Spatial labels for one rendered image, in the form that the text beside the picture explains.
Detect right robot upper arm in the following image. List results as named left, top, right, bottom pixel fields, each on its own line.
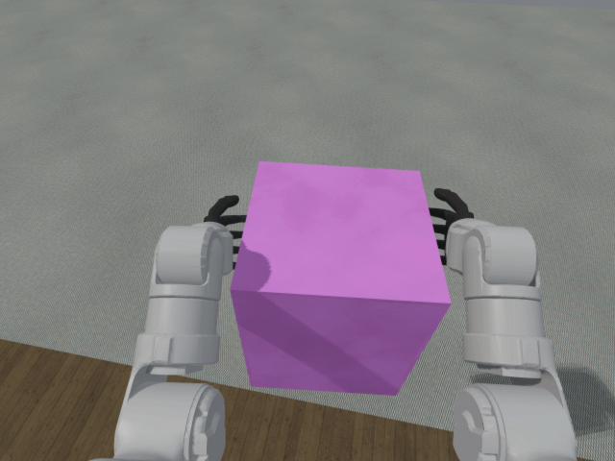
left=453, top=383, right=578, bottom=461

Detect carton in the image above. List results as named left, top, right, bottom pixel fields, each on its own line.
left=230, top=161, right=452, bottom=396

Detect robot left hand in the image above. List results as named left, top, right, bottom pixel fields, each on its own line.
left=204, top=195, right=247, bottom=270

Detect left robot forearm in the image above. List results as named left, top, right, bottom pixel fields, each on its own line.
left=114, top=222, right=234, bottom=454

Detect robot right hand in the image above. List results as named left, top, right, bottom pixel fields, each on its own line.
left=429, top=188, right=474, bottom=265

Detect right robot forearm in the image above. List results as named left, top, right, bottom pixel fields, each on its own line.
left=446, top=218, right=578, bottom=455

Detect left robot upper arm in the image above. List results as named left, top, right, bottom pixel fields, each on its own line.
left=89, top=381, right=226, bottom=461

